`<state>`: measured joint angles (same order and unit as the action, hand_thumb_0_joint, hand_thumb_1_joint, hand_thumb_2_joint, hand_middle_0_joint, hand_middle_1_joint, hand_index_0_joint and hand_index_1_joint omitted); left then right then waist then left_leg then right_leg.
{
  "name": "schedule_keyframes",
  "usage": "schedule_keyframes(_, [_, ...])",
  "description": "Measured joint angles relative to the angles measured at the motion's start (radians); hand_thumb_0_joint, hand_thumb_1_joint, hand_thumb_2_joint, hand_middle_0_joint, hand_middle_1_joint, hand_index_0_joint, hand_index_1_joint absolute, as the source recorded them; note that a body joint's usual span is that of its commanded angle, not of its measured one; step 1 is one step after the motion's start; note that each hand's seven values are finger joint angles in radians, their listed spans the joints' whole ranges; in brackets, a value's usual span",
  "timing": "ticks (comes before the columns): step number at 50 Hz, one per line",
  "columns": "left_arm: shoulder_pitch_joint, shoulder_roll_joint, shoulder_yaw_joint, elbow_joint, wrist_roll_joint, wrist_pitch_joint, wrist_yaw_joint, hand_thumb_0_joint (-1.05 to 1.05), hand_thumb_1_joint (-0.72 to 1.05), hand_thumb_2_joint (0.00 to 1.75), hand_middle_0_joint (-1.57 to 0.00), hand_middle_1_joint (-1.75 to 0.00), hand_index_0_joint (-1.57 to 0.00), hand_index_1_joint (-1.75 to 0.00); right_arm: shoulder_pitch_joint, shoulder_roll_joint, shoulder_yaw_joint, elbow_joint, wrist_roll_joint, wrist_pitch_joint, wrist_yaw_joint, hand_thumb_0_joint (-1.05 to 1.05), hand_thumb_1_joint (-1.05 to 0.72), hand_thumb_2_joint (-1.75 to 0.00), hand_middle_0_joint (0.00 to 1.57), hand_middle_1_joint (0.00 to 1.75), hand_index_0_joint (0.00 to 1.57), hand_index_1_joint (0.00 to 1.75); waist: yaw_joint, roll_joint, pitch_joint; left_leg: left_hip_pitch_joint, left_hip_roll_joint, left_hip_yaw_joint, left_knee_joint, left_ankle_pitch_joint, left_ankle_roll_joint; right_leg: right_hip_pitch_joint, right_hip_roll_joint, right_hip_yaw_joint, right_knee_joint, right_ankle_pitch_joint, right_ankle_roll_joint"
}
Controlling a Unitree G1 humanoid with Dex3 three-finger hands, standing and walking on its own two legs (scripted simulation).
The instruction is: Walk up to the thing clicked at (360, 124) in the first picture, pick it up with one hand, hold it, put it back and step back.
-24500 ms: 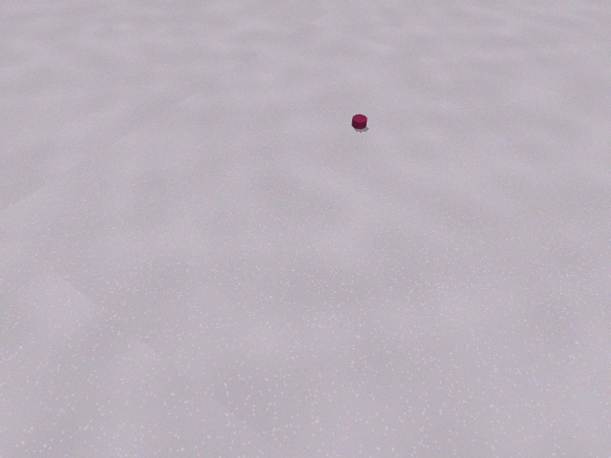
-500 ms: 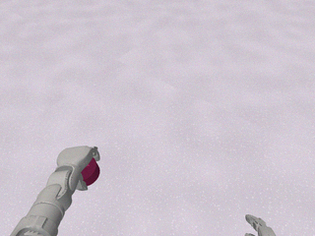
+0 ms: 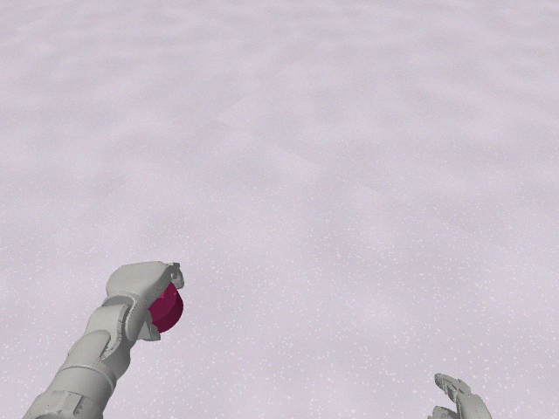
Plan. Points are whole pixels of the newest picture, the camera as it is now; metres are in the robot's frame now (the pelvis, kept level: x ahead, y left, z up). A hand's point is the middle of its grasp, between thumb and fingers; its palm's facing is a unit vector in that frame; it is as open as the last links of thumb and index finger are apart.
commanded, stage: hold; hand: left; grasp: from above
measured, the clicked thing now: (155, 305) +0.32 +0.22 -0.06
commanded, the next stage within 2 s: crouch in 1.00 s
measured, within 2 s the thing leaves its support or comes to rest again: neither
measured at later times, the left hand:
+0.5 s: hand (147, 315) +0.28 +0.22 -0.03, palm faces -0.45 -0.06 -0.89, open 10.3 cm
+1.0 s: hand (146, 312) +0.29 +0.22 -0.03, palm faces -0.45 -0.06 -0.89, open 10.4 cm
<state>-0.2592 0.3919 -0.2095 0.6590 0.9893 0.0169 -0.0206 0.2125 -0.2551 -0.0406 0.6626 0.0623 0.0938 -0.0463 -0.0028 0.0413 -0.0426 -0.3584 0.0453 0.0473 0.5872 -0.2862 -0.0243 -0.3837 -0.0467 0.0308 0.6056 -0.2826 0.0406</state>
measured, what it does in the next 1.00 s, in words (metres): stands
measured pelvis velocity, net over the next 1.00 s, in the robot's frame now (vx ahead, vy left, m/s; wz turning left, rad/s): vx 0.00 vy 0.00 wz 0.00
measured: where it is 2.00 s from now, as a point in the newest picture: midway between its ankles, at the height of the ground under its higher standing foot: outside the picture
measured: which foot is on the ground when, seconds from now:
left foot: down 0.00-1.00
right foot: down 0.00-1.00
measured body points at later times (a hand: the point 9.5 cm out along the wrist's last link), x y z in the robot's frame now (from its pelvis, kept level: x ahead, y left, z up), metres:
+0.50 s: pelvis -0.01 +0.00 +0.01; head +0.00 -0.03 +0.46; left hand +0.30 +0.22 +0.02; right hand +0.15 -0.26 -0.11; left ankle +0.01 +0.14 -0.73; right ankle +0.02 -0.14 -0.73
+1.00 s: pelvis +0.00 +0.00 +0.01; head +0.01 -0.02 +0.46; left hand +0.31 +0.22 +0.02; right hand +0.15 -0.25 -0.11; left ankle +0.01 +0.14 -0.73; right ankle +0.02 -0.14 -0.73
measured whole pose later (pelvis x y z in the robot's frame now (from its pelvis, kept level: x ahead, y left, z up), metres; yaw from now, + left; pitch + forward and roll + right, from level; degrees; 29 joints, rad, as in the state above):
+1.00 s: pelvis +0.00 +0.00 +0.01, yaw +0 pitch +1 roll +1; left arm -0.23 0.39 -0.22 0.61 0.99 0.01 -0.04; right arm 0.19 -0.25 -0.03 0.66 0.07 0.11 -0.06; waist 0.02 0.04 -0.01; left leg -0.26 0.04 0.05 0.49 -0.24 -0.02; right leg -0.29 -0.05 0.03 0.51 -0.24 0.04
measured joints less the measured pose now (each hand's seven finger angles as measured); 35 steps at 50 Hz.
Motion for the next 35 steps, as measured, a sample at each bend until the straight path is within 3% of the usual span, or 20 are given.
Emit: schedule_keyframes(35, [0.044, 0.007, 0.001, -0.076, 0.003, -0.012, -0.03, 0.0, -0.03, 0.62, -0.54, -0.71, -0.59, -0.69, -0.035, 0.005, 0.012, -0.002, 0.008, 0.008, -0.014, 0.01, -0.91, -0.9, 0.19, 0.29, 0.2, 0.3, 0.018, 0.002, 0.034, 0.084, -0.002, 0.003, -0.088, 0.047, -0.002, 0.076, 0.0, 0.0, -0.074, 0.04, -0.003])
